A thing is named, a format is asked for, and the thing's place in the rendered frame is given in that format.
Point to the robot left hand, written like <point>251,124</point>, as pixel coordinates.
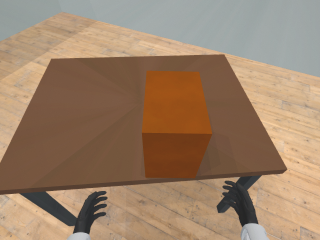
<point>86,215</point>

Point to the table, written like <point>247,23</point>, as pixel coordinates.
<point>83,129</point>

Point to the right robot forearm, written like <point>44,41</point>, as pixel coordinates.
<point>253,231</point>

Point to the carton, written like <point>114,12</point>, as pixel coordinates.
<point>176,128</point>

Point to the robot right hand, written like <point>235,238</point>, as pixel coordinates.
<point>243,204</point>

